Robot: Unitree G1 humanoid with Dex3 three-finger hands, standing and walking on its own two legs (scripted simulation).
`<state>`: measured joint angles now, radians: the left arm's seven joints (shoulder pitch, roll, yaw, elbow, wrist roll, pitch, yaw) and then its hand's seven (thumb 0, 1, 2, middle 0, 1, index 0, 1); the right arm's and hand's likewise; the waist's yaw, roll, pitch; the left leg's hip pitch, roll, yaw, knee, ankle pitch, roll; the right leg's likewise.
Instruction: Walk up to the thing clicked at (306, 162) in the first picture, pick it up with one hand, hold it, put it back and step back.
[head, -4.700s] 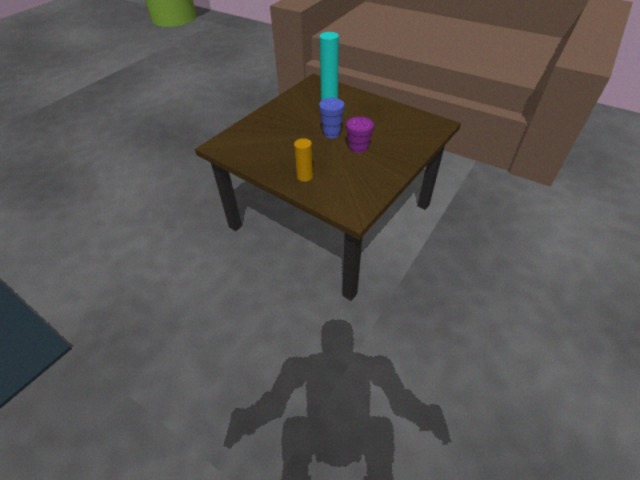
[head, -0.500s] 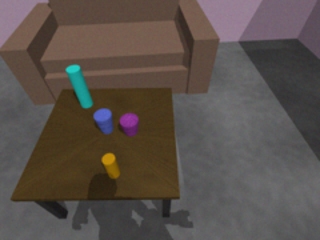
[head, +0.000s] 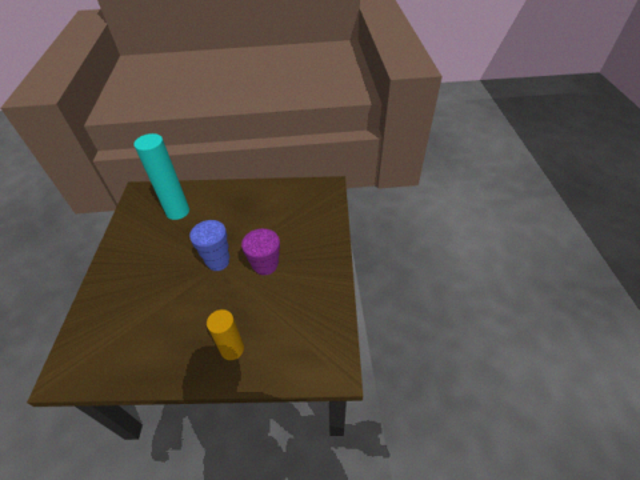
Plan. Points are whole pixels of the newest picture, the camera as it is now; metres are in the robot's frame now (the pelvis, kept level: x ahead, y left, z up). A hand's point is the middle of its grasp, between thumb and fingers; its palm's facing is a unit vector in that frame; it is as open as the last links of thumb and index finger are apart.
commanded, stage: stand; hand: left
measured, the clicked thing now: (226, 335) +0.46 +0.23 -0.30
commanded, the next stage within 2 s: none
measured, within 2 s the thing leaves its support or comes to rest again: neither
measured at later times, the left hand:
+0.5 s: hand out of the picture +0.08 +0.26 -0.15, palm faces -0.02 -0.94 -0.34, open 7.3 cm
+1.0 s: hand out of the picture +0.07 +0.26 -0.16, palm faces -0.02 -0.94 -0.34, open 7.3 cm
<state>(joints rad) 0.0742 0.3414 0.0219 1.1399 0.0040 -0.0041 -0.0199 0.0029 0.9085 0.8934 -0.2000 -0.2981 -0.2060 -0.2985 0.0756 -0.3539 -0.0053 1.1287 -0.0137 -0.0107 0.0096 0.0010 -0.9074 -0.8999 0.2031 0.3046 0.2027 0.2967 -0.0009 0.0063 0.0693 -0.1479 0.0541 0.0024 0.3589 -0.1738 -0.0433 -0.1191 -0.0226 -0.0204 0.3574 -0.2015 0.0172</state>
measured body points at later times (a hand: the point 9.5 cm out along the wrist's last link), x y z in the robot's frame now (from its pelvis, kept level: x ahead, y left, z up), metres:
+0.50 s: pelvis +0.00 +0.00 +0.00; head +0.01 +0.00 +0.45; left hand +0.08 +0.30 -0.13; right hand +0.08 -0.30 -0.13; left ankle +0.01 +0.15 -0.75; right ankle +0.00 -0.13 -0.75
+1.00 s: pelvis +0.00 +0.00 +0.00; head +0.01 +0.00 +0.45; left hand +0.07 +0.31 -0.13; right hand +0.07 -0.30 -0.13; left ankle +0.01 +0.15 -0.75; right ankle +0.00 -0.13 -0.75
